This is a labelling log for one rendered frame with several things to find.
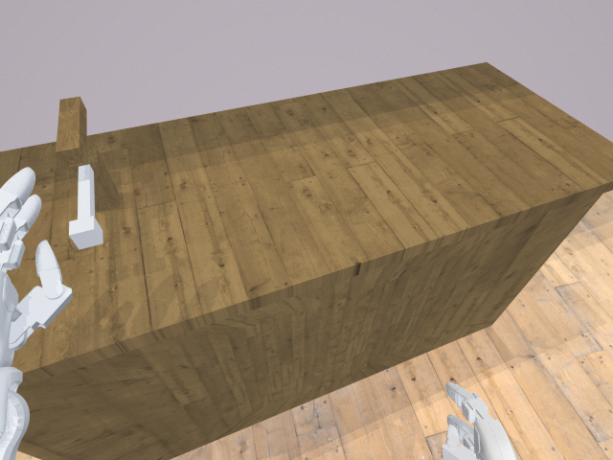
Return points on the counter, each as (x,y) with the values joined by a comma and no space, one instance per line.
(258,258)

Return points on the robot left hand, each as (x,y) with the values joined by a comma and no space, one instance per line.
(41,305)

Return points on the tap lever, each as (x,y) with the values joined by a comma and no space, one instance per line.
(85,231)

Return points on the robot left forearm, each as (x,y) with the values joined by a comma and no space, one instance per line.
(14,413)

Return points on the robot right hand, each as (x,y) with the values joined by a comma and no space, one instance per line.
(488,440)

